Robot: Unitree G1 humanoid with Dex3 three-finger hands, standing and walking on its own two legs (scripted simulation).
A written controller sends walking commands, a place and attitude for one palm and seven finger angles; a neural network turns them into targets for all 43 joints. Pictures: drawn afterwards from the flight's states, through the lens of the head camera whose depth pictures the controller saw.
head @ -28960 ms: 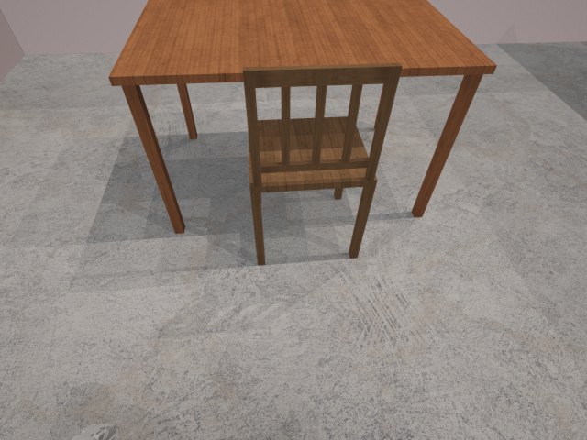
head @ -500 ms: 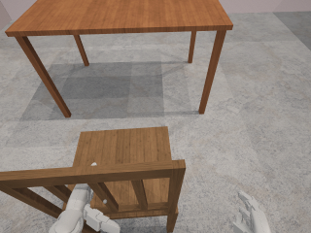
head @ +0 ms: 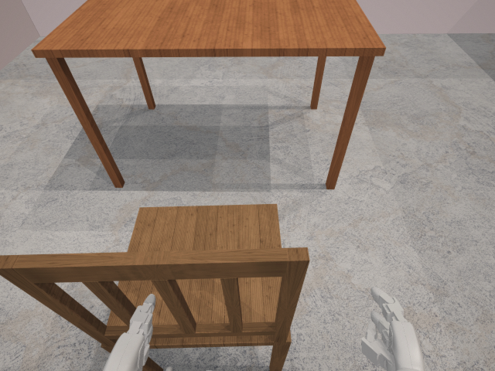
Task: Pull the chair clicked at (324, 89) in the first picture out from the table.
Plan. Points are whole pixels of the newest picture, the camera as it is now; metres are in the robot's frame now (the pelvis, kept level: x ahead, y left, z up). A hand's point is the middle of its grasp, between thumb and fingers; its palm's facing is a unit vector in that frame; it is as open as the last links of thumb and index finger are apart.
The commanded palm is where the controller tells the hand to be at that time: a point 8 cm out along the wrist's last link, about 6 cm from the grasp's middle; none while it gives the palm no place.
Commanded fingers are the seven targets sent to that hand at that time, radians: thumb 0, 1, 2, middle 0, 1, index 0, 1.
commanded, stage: draw the fingers out of the gap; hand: left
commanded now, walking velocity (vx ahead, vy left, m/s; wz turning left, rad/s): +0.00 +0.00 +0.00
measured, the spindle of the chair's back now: (178, 306) +0.25 +0.14 -0.05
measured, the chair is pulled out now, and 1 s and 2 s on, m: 0.64 0.64 0.64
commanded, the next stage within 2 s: draw the hand back to the body in 0.16 s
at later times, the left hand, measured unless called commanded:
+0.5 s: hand out of the picture +0.12 +0.14 +0.05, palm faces +0.07 -1.00 -0.05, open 17.5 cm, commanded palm +0.08 +0.20 +0.06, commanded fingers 0.00 -0.55 0.20 0.00 0.00 0.00 0.00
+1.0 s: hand (51, 353) +0.13 +0.22 +0.12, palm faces +0.25 -0.89 -0.39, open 15.8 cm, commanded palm +0.09 +0.26 +0.15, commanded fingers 0.00 0.07 0.50 -0.09 -0.13 -0.09 -0.13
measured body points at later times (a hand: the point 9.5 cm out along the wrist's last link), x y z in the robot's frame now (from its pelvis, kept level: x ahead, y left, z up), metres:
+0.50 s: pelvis -0.02 +0.00 -0.02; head +0.00 +0.00 +0.43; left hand +0.11 +0.20 +0.06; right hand +0.18 -0.23 -0.08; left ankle +0.01 +0.14 -0.68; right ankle -0.02 -0.13 -0.68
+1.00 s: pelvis -0.03 +0.01 +0.02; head -0.04 -0.01 +0.47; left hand +0.12 +0.27 +0.14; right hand +0.16 -0.21 -0.04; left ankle +0.01 +0.14 -0.68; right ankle -0.02 -0.13 -0.68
